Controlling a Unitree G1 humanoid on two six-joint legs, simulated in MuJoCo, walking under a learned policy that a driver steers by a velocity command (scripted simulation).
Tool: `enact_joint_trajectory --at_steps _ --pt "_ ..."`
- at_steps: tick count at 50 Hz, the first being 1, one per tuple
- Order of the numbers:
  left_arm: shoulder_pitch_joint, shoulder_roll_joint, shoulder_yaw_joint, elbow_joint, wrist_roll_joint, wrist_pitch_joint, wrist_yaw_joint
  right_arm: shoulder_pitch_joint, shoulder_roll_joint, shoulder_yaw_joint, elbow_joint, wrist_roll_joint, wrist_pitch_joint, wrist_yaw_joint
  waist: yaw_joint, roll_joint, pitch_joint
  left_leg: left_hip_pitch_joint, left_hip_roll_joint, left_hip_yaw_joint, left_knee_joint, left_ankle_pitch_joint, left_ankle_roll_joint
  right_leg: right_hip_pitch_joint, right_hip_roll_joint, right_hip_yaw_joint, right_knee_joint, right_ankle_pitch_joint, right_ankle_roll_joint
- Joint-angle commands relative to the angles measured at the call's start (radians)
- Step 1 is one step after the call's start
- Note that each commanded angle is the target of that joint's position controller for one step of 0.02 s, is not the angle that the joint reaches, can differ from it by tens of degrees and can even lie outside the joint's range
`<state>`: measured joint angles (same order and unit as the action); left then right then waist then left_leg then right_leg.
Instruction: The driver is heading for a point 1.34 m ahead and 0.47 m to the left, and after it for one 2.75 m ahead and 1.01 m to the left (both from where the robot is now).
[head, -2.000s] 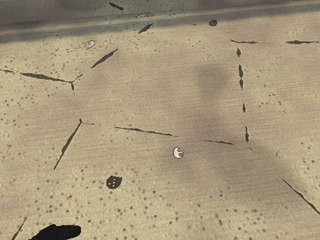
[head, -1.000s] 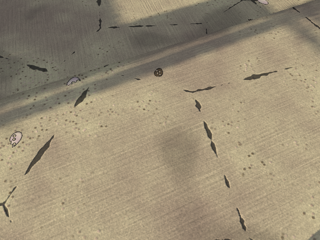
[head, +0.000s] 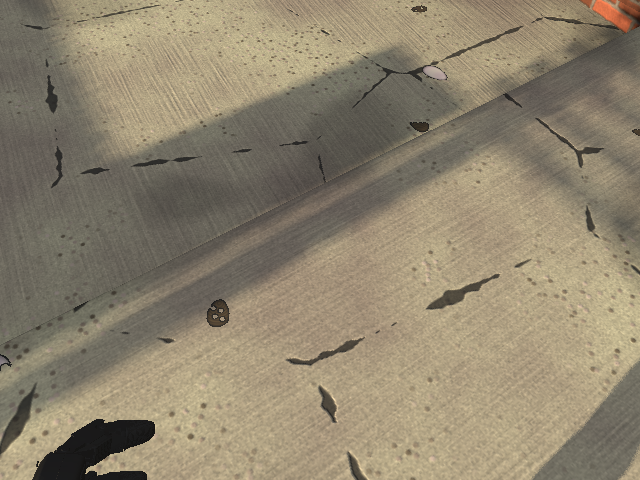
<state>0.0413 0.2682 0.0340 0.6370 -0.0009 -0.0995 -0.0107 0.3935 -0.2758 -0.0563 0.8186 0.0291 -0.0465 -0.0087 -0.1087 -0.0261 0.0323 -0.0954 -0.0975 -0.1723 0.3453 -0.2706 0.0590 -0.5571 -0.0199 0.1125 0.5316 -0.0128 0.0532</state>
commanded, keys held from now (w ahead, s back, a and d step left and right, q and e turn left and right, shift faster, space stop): w+q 0.76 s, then w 0.24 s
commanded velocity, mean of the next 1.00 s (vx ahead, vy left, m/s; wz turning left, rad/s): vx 0.50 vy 0.00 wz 0.51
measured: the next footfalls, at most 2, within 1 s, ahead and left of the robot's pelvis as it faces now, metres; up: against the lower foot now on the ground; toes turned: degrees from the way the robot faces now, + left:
right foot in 0.08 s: +0.22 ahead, -0.14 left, +0.00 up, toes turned +8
left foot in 0.58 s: +0.43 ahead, +0.19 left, +0.00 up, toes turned +23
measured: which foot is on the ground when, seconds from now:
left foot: down 0.00-0.08, up 0.10-0.56, down 0.58-1.00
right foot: up 0.00-0.06, down 0.08-0.60, up 0.62-1.00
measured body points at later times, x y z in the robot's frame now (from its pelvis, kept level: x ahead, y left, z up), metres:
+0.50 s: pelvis +0.26 +0.00 -0.01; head +0.29 +0.02 +0.44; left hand +0.19 +0.29 -0.13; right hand +0.55 -0.16 -0.09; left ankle +0.38 +0.18 -0.71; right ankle +0.18 -0.14 -0.74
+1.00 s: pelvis +0.54 +0.15 -0.01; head +0.55 +0.16 +0.44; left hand +0.62 +0.44 -0.10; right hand +0.67 -0.07 -0.14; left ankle +0.39 +0.17 -0.74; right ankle +0.75 +0.12 -0.72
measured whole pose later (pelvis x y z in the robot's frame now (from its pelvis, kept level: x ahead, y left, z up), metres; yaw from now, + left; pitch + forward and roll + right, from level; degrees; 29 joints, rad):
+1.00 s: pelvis +0.54 +0.15 -0.01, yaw +32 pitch +2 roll +1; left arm 0.04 0.25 -0.07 0.72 0.07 -0.06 -0.04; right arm 0.42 -0.25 -0.02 0.83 -0.07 -0.12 0.10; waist -0.11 -0.02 -0.01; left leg -0.06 -0.11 -0.13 0.41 -0.37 0.08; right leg -0.59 -0.05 0.01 0.57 0.01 0.00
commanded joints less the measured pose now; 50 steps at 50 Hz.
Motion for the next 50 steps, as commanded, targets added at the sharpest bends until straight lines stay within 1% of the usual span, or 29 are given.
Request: enact_joint_trajectory --at_steps 1,3,4,5,6,7,8,9,11,13,15,20,24,25,27,28,29,30,31,32,33,34,35,36,38,40,43,46,50 --pt "-0.061 0.107 0.037 -0.083 -0.011 -0.026 -0.004 -0.004 -0.176 -0.046 -0.060 0.003 0.000 -0.012 0.050 0.134 -0.026 -0.066 0.233 -0.241 -0.031 0.183 0.121 0.164 0.040 -0.021 -0.059 -0.014 -0.014" --pt "0.046 0.138 0.056 -0.054 -0.009 -0.032 0.003 -0.029 -0.157 -0.043 -0.072 0.000 0.004 -0.011 0.118 0.142 -0.062 -0.084 0.203 -0.242 0.069 0.230 0.087 0.330 0.027 -0.037 -0.123 -0.037 -0.059" --pt "0.161 0.175 0.071 -0.038 0.004 -0.035 0.011 -0.042 -0.116 -0.029 -0.087 -0.009 0.001 -0.007 0.177 0.110 -0.157 -0.148 0.157 -0.193 0.241 0.223 0.056 0.526 -0.060 0.025 -0.107 -0.062 -0.108" --pt "0.301 0.236 0.086 -0.023 0.015 -0.029 0.021 -0.013 -0.050 -0.009 -0.112 -0.021 -0.004 -0.008 0.211 -0.052 -0.296 -0.342 0.056 -0.071 0.540 -0.017 0.007 0.808 -0.248 0.257 -0.113 -0.152 -0.182" --pt "0.343 0.270 0.095 0.012 0.011 -0.012 0.008 0.097 -0.048 0.000 -0.141 0.006 -0.013 -0.007 0.155 -0.343 -0.346 -0.603 0.020 0.009 0.773 -0.353 -0.023 0.921 -0.417 0.657 -0.205 -0.370 -0.304" --pt "0.295 0.172 0.074 -0.002 0.000 -0.009 0.005 0.065 -0.142 -0.021 -0.113 0.016 -0.008 -0.010 0.169 -0.190 -0.220 -0.683 0.096 -0.011 0.880 -0.279 -0.037 0.826 -0.385 0.618 -0.235 -0.500 -0.284" --pt "0.257 0.125 0.061 -0.003 -0.003 -0.006 0.007 -0.025 -0.169 -0.031 -0.122 0.007 -0.002 -0.007 0.182 -0.103 -0.108 -0.690 0.123 0.015 0.893 -0.189 -0.043 0.711 -0.334 0.440 -0.244 -0.421 -0.247" --pt "0.214 0.112 0.054 0.000 0.006 -0.004 0.006 -0.061 -0.152 -0.031 -0.127 -0.002 0.001 -0.007 0.162 -0.047 -0.062 -0.658 0.151 0.034 0.875 -0.122 -0.050 0.615 -0.289 0.331 -0.268 -0.301 -0.230" --pt "0.176 0.088 0.046 0.017 0.015 -0.006 0.006 -0.089 -0.124 -0.034 -0.143 -0.004 0.008 0.004 0.131 -0.072 -0.014 -0.610 0.195 0.045 0.823 -0.055 -0.056 0.501 -0.236 0.182 -0.316 -0.143 -0.223" --pt "0.175 0.095 0.052 0.035 0.008 -0.015 0.004 -0.106 -0.085 -0.026 -0.161 -0.001 0.018 0.011 0.123 -0.082 -0.010 -0.603 0.208 0.067 0.789 -0.018 -0.066 0.465 -0.227 0.097 -0.353 -0.059 -0.237" --pt "0.178 0.121 0.061 0.055 0.005 -0.019 0.006 -0.146 -0.073 -0.021 -0.186 -0.007 0.022 0.016 0.122 -0.058 0.001 -0.631 0.217 0.070 0.718 0.039 -0.080 0.463 -0.236 0.033 -0.379 0.011 -0.252" --pt "0.195 0.168 0.072 0.092 0.001 -0.008 0.013 -0.272 -0.054 -0.006 -0.223 -0.008 0.007 0.045 0.161 -0.023 0.018 -0.576 0.202 0.128 0.438 0.287 -0.068 0.484 -0.209 -0.146 -0.387 0.111 -0.225" --pt "0.254 0.204 0.082 0.132 -0.019 0.010 0.015 -0.377 -0.060 -0.005 -0.273 -0.004 0.007 0.065 0.185 -0.021 0.045 -0.564 0.179 0.176 0.314 0.267 -0.028 0.578 -0.243 -0.207 -0.356 0.165 -0.196" --pt "0.260 0.212 0.085 0.138 -0.024 0.017 0.016 -0.386 -0.069 -0.008 -0.285 -0.005 0.008 0.069 0.179 -0.025 0.043 -0.553 0.166 0.193 0.296 0.224 -0.013 0.609 -0.251 -0.224 -0.326 0.236 -0.186" --pt "0.260 0.245 0.094 0.141 -0.030 0.031 0.022 -0.347 -0.102 -0.026 -0.292 -0.011 0.015 0.071 0.137 -0.058 -0.007 -0.442 0.103 0.250 0.282 0.119 0.029 0.644 -0.252 -0.265 -0.194 0.558 -0.164" --pt "0.258 0.257 0.097 0.140 -0.033 0.040 0.027 -0.258 -0.135 -0.045 -0.277 -0.012 0.019 0.069 0.080 -0.064 -0.065 -0.314 0.061 0.275 0.267 0.091 0.056 0.633 -0.241 -0.287 -0.051 0.690 -0.150" --pt "0.311 0.144 0.032 0.168 0.200 -0.012 -0.039 -0.040 -0.163 -0.039 -0.200 -0.106 -0.024 0.073 0.013 -0.023 -0.152 -0.003 0.053 0.181 0.241 0.317 0.115 0.504 -0.246 -0.320 0.080 0.633 -0.138" --pt "0.352 0.070 0.022 0.184 0.185 -0.018 -0.064 0.130 -0.205 -0.073 -0.141 -0.110 -0.029 0.053 -0.035 0.037 -0.315 0.351 0.103 0.092 0.295 0.360 0.191 0.296 -0.173 -0.331 0.333 0.237 -0.121" --pt "0.536 -0.045 -0.036 0.145 0.179 -0.035 -0.098 0.202 -0.265 -0.064 -0.135 -0.079 -0.040 0.042 0.045 0.254 -0.575 0.811 0.350 -0.473 0.182 0.251 0.434 -0.057 0.005 -0.203 0.572 -0.579 -0.059" --pt "0.236 0.073 -0.008 0.131 0.086 -0.040 -0.093 0.266 -0.172 -0.049 -0.078 -0.097 -0.050 0.045 -0.136 0.105 -0.260 0.654 0.341 -0.567 0.028 0.021 0.307 -0.320 0.050 -0.039 0.720 -0.507 -0.066" --pt "0.116 0.110 -0.003 0.075 0.066 -0.047 -0.072 0.195 -0.186 -0.049 -0.063 -0.078 -0.065 0.047 -0.104 0.117 -0.056 0.431 0.313 -0.439 -0.016 -0.134 0.237 -0.402 0.004 -0.002 0.797 -0.426 -0.082" --pt "0.120 0.146 0.000 0.074 0.075 -0.050 -0.044 0.107 -0.146 -0.028 -0.071 -0.065 -0.072 0.050 -0.041 0.083 -0.045 0.266 0.302 -0.411 -0.035 -0.097 0.238 -0.330 -0.040 0.010 0.766 -0.369 -0.088" --pt "0.159 0.131 -0.011 0.067 0.105 -0.046 -0.021 0.044 -0.089 0.001 -0.063 -0.068 -0.081 0.057 0.031 0.095 -0.072 0.155 0.285 -0.349 -0.036 -0.003 0.243 -0.249 -0.061 0.027 0.728 -0.320 -0.095" --pt "0.178 0.110 -0.022 0.074 0.115 -0.036 -0.007 -0.035 -0.062 0.018 -0.077 -0.078 -0.083 0.064 0.092 0.073 -0.048 -0.016 0.285 -0.311 -0.066 0.027 0.240 -0.160 -0.088 0.024 0.705 -0.287 -0.091" --pt "0.194 0.088 -0.036 0.068 0.097 -0.003 0.007 -0.160 -0.050 0.030 -0.114 -0.087 -0.094 0.064 0.150 0.072 -0.042 -0.212 0.259 -0.264 -0.139 0.008 0.249 -0.070 -0.094 0.010 0.622 -0.298 -0.063" --pt "0.180 0.078 -0.051 0.069 0.087 0.017 0.003 -0.188 -0.088 0.023 -0.127 -0.100 -0.104 0.071 0.143 0.051 -0.021 -0.319 0.227 -0.165 -0.156 0.067 0.234 -0.031 -0.106 -0.036 0.490 -0.183 -0.031" --pt "0.044 0.022 -0.081 0.036 0.077 0.033 -0.026 -0.057 -0.129 0.008 -0.077 -0.102 -0.100 0.098 0.065 0.051 0.006 -0.371 0.178 -0.065 -0.127 0.196 0.213 0.078 -0.071 -0.111 0.225 0.005 -0.013" --pt "-0.056 0.057 -0.078 0.011 0.074 0.031 -0.039 0.074 -0.143 -0.004 -0.034 -0.104 -0.083 0.118 0.007 0.064 0.017 -0.211 0.232 -0.124 -0.075 0.196 0.229 0.030 -0.039 -0.120 0.103 0.079 -0.025" --pt "-0.144 0.089 -0.069 -0.012 0.065 0.019 -0.023 0.083 -0.148 -0.010 -0.007 -0.098 -0.069 0.096 0.005 0.086 0.021 0.063 0.308 -0.193 -0.029 0.339 0.192 -0.047 -0.018 -0.110 -0.017 0.022 -0.077"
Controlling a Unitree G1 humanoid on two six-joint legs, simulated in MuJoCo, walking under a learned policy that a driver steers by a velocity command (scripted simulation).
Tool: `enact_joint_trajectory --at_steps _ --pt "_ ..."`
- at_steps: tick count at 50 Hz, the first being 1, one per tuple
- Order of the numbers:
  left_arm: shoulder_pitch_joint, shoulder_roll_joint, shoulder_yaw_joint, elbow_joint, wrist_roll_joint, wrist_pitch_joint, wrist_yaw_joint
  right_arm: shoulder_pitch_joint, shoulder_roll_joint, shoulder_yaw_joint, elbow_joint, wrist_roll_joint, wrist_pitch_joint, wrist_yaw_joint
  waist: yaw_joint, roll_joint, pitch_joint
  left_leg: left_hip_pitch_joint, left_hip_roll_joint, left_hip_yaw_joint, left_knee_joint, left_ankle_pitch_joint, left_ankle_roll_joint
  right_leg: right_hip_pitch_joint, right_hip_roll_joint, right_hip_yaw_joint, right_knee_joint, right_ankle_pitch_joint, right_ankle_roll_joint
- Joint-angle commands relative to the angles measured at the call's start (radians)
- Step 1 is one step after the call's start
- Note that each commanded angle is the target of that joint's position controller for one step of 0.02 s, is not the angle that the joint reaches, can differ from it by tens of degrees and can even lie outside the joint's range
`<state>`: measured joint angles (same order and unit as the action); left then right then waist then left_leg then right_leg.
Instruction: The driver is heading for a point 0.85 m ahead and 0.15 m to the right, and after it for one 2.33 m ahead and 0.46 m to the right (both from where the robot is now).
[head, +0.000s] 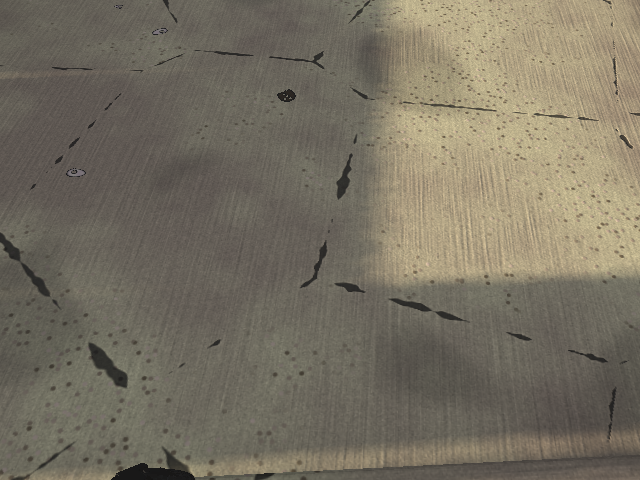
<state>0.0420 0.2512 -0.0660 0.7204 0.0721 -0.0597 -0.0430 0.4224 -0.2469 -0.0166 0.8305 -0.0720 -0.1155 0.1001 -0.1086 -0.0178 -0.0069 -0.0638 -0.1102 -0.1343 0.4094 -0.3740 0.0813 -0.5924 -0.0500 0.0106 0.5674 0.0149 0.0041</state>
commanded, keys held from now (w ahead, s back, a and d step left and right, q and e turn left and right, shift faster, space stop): w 0.22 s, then s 0.40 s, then w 0.38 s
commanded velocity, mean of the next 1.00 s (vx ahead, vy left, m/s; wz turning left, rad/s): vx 0.23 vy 0.00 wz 0.05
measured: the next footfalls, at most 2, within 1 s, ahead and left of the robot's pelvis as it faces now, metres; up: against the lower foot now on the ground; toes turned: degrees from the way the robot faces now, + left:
right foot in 0.06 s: +0.21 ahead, -0.13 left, +0.00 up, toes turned -1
left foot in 0.44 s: +0.40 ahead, +0.08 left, +0.00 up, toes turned +2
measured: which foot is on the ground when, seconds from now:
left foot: down 0.00-0.08, up 0.10-0.42, down 0.44-0.70, up 0.72-0.92, down 0.94-1.00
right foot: up 0.00-0.04, down 0.06-0.96, up 0.98-1.00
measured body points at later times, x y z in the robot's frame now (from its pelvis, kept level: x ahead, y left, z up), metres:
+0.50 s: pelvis +0.25 -0.03 -0.01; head +0.27 -0.03 +0.44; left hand +0.32 +0.23 -0.13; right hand +0.44 -0.27 -0.10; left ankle +0.36 +0.08 -0.73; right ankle +0.18 -0.13 -0.73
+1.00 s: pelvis +0.32 -0.02 +0.01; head +0.32 -0.02 +0.46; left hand +0.35 +0.25 -0.12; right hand +0.46 -0.28 -0.10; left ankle +0.30 +0.07 -0.73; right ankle +0.23 -0.14 -0.72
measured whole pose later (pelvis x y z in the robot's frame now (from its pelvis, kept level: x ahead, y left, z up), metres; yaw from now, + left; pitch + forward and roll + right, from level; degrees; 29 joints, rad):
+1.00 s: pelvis +0.32 -0.02 +0.01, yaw +1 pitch +0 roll +1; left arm 0.36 0.28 0.03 0.85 0.05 -0.07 -0.02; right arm 0.19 -0.26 -0.05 0.80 -0.05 -0.13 0.02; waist 0.03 -0.02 0.00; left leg -0.18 -0.04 0.07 0.43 -0.25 0.06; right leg -0.16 -0.02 0.02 0.63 -0.43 -0.06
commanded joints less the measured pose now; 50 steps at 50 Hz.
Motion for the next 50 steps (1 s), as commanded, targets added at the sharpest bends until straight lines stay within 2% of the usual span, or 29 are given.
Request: enact_joint_trajectory --at_steps 1,3,4,5,6,7,8,10,16,19,21,23,24,25,27,28,29,31,32,33,34,36,40,42,44,47,48,49,50 --pt "-0.128 0.122 0.038 -0.092 -0.018 -0.026 0.014 0.028 -0.183 -0.051 -0.016 0.003 0.002 -0.020 0.031 0.072 0.044 0.050 0.309 -0.207 -0.062 0.557 0.142 0.055 0.031 -0.033 -0.091 0.009 -0.055" --pt "0.052 0.192 0.073 -0.036 -0.048 -0.047 0.022 0.012 -0.174 -0.045 -0.003 -0.018 -0.004 -0.019 0.117 0.049 -0.089 -0.068 0.199 -0.088 0.129 0.827 0.041 0.454 0.048 -0.053 -0.047 0.106 -0.145" --pt "0.258 0.225 0.085 0.015 -0.041 -0.055 0.017 0.137 -0.074 -0.015 -0.007 -0.038 -0.016 -0.026 0.133 -0.116 -0.341 -0.314 0.072 -0.036 0.412 0.589 -0.033 0.932 -0.128 0.169 0.020 0.276 -0.342" --pt "0.468 0.193 0.083 0.065 -0.028 -0.041 0.016 0.181 -0.028 0.006 -0.005 -0.041 -0.026 -0.012 0.215 -0.237 -0.475 -0.613 -0.053 0.018 0.698 -0.160 -0.089 1.237 -0.349 0.574 -0.133 0.098 -0.494" --pt "0.541 0.170 0.088 0.109 -0.012 -0.041 0.022 -0.026 -0.098 -0.020 -0.045 -0.010 -0.012 -0.008 0.295 -0.062 -0.256 -0.771 0.011 -0.028 0.861 -0.154 -0.056 1.086 -0.315 0.588 -0.250 -0.227 -0.358" --pt "0.435 0.172 0.094 0.104 -0.017 -0.048 0.026 -0.114 -0.095 -0.026 -0.061 0.009 -0.004 -0.031 0.242 -0.043 -0.045 -0.825 0.076 -0.015 0.885 -0.048 -0.040 0.859 -0.280 0.479 -0.304 -0.369 -0.291" --pt "0.332 0.114 0.081 0.084 -0.019 -0.043 0.031 -0.102 -0.107 -0.026 -0.051 -0.002 0.000 -0.052 0.194 -0.029 -0.024 -0.766 0.133 -0.016 0.828 0.041 -0.029 0.718 -0.257 0.405 -0.352 -0.324 -0.284" --pt "0.244 0.034 0.059 0.063 -0.023 -0.046 0.041 -0.118 -0.067 -0.008 -0.044 -0.039 0.005 -0.057 0.132 -0.021 -0.043 -0.639 0.192 0.005 0.756 0.106 -0.033 0.576 -0.214 0.294 -0.407 -0.111 -0.287" --pt "0.147 0.152 0.114 0.036 -0.041 -0.100 0.004 -0.188 -0.037 0.006 -0.053 0.021 0.021 -0.025 0.058 -0.006 -0.061 -0.374 0.186 0.162 0.333 0.291 -0.159 0.314 -0.078 -0.039 -0.319 0.647 -0.225" --pt "0.174 0.181 0.124 0.046 -0.027 -0.086 -0.036 -0.153 -0.076 -0.009 -0.028 0.029 0.016 -0.004 0.033 -0.035 -0.062 -0.208 0.146 0.140 0.300 0.472 -0.150 0.211 -0.077 -0.025 -0.238 0.644 -0.182" --pt "0.129 0.177 0.123 0.027 -0.049 -0.080 -0.043 -0.133 -0.137 -0.036 -0.019 0.038 -0.014 -0.022 -0.001 0.003 -0.067 -0.129 0.142 0.131 0.212 0.546 -0.119 0.219 -0.068 -0.015 -0.132 0.604 -0.144" --pt "0.221 0.142 0.117 0.026 -0.074 -0.074 -0.041 -0.179 -0.239 -0.058 -0.056 0.063 -0.037 -0.052 0.059 0.091 -0.136 -0.003 0.215 0.057 0.119 1.116 0.038 0.256 0.022 -0.033 -0.003 0.379 -0.028" --pt "0.412 0.040 0.083 0.063 -0.074 -0.072 -0.027 -0.272 -0.175 -0.021 -0.103 0.094 -0.032 -0.040 0.158 0.152 -0.342 0.165 0.405 -0.123 0.168 1.298 0.234 0.250 0.021 0.016 0.138 0.066 0.059" --pt "0.388 0.074 0.091 0.064 -0.077 -0.060 -0.017 -0.271 -0.108 0.000 -0.112 0.095 -0.018 -0.032 0.133 0.145 -0.357 0.123 0.434 -0.163 0.172 1.304 0.271 0.251 0.038 0.001 0.248 -0.167 0.113" --pt "0.313 0.113 0.111 0.016 -0.058 -0.036 0.007 -0.293 -0.180 -0.030 -0.120 0.071 -0.007 -0.026 0.153 0.170 -0.245 -0.062 0.439 -0.164 0.115 1.235 0.227 0.242 0.044 -0.011 0.345 -0.626 0.139" --pt "0.362 0.064 0.104 0.089 -0.115 0.029 0.039 -0.262 -0.048 0.002 -0.086 0.047 0.062 -0.084 0.099 0.161 -0.226 -0.004 0.431 -0.116 0.068 1.388 0.197 0.208 0.086 -0.006 0.262 -0.673 0.055" --pt "0.390 0.044 0.095 0.081 -0.116 0.071 0.052 -0.276 -0.096 -0.003 -0.078 0.051 0.104 -0.111 0.140 0.201 -0.197 -0.064 0.394 -0.079 0.067 1.240 0.141 0.267 0.061 0.001 0.181 -0.580 0.030" --pt "0.359 0.068 0.103 0.075 -0.095 0.115 0.065 -0.345 -0.149 -0.026 -0.090 0.058 0.160 -0.119 0.165 0.183 -0.130 -0.181 0.314 -0.026 0.076 0.873 0.056 0.340 0.071 -0.048 -0.003 -0.320 -0.010" --pt "0.333 0.096 0.103 0.069 -0.070 0.124 0.056 -0.330 -0.124 -0.022 -0.102 0.063 0.169 -0.111 0.142 0.092 -0.142 -0.251 0.272 -0.002 0.059 0.481 0.005 0.379 0.013 0.037 -0.127 -0.279 -0.041" --pt "0.304 0.136 0.113 0.046 -0.055 0.059 0.013 -0.245 -0.145 -0.034 -0.071 0.077 0.116 -0.063 0.134 -0.146 0.046 -0.465 0.199 0.038 -0.024 -0.218 -0.042 0.312 0.038 0.012 -0.174 -0.574 -0.102" --pt "0.359 0.094 0.098 0.089 -0.057 0.020 -0.016 -0.265 -0.215 -0.066 -0.052 0.075 0.095 -0.055 0.158 -0.082 0.119 -0.445 0.150 0.132 0.026 -0.197 -0.120 0.182 -0.033 0.130 -0.251 -0.919 -0.141" --pt "0.342 0.256 0.151 0.100 -0.043 -0.026 -0.018 -0.310 -0.130 -0.060 -0.058 0.035 0.078 -0.075 0.170 -0.154 0.071 -0.370 0.038 0.260 0.297 -0.062 -0.205 0.215 -0.159 0.243 -0.376 -0.878 -0.194" --pt "0.124 0.121 0.116 -0.021 -0.054 -0.074 0.036 -0.362 -0.079 -0.050 -0.093 0.008 0.036 -0.106 0.132 -0.083 0.032 -0.500 0.127 0.074 0.357 -0.043 -0.097 0.463 -0.242 0.330 -0.403 -0.587 -0.220" --pt "0.230 0.154 0.129 0.026 -0.072 -0.057 0.056 -0.348 -0.038 -0.037 -0.087 0.013 0.028 -0.095 0.173 -0.060 0.052 -0.448 0.113 0.156 0.196 -0.057 -0.081 0.560 -0.207 0.270 -0.394 -0.534 -0.226" --pt "0.318 0.192 0.143 0.056 -0.061 -0.035 0.051 -0.342 -0.059 -0.045 -0.092 0.034 0.016 -0.083 0.187 -0.057 0.066 -0.353 0.094 0.212 0.058 0.035 -0.060 0.577 -0.192 0.232 -0.367 -0.456 -0.248" --pt "0.260 0.164 0.129 0.060 -0.028 -0.013 0.031 -0.246 -0.093 -0.056 -0.079 0.046 -0.017 -0.071 0.105 -0.057 0.020 -0.027 0.113 0.181 -0.047 0.235 0.009 0.418 -0.170 0.185 -0.265 -0.274 -0.238" --pt "0.262 0.112 0.111 0.065 -0.015 -0.020 0.029 -0.135 -0.130 -0.067 -0.063 0.031 -0.028 -0.076 0.061 0.005 -0.037 0.122 0.168 0.125 -0.032 0.278 0.058 0.335 -0.102 0.126 -0.109 -0.307 -0.198" --pt "0.245 0.048 0.091 0.014 -0.008 -0.037 0.018 0.022 -0.225 -0.092 -0.036 0.023 -0.033 -0.090 0.012 0.242 -0.125 0.378 0.376 -0.248 -0.082 0.325 0.285 0.059 0.083 -0.013 0.193 -0.425 -0.080" --pt "0.165 0.073 0.099 0.025 0.001 -0.055 0.008 0.132 -0.197 -0.090 -0.020 -0.010 -0.034 -0.096 -0.071 0.162 -0.016 0.415 0.477 -0.391 -0.193 0.314 0.334 -0.176 0.084 0.064 0.416 -0.600 -0.079"
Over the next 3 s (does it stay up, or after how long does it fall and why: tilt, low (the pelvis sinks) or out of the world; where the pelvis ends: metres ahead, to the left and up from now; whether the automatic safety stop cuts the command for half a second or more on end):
stays up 1.42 -0.09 -0.13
